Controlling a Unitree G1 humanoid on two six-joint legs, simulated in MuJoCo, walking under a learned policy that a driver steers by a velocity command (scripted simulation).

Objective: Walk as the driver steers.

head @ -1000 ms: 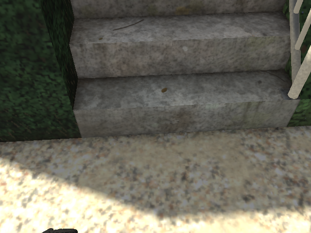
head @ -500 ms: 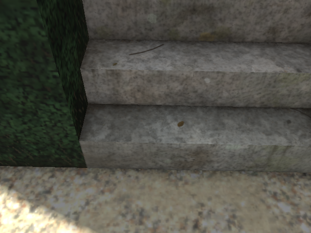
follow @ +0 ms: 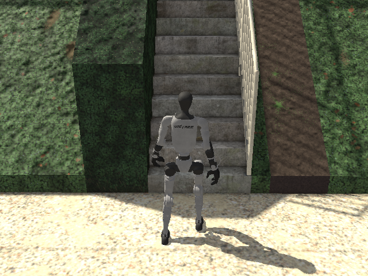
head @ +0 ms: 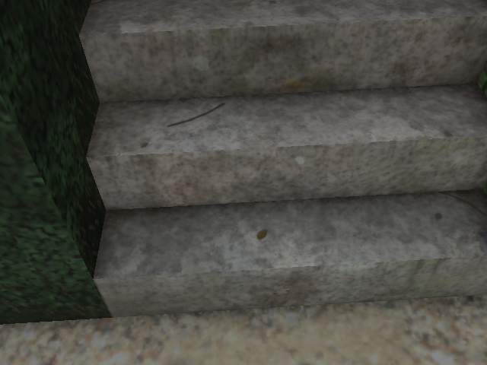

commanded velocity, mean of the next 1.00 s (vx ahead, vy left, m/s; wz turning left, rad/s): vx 0.93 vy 0.00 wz -0.26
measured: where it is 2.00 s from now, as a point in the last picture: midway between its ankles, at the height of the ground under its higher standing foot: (297, 127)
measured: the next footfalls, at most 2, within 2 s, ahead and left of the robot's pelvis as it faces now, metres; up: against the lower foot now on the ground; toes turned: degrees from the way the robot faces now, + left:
right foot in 0.04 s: +0.12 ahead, -0.15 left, +0.00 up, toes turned -4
left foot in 0.52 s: +0.53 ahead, +0.04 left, +0.00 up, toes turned +3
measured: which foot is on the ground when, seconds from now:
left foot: down 0.00-0.06, up 0.08-0.50, down 0.52-0.94, up 0.96-1.00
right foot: up 0.00-0.02, down 0.04-0.52, up 0.54-0.92, down 0.94-1.00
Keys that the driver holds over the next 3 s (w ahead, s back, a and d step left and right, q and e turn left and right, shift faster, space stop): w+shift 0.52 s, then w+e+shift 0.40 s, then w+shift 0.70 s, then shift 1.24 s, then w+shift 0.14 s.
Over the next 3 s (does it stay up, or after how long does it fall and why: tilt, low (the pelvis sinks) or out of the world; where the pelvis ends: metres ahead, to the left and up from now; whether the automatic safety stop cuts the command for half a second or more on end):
stays up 1.03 -0.13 0.43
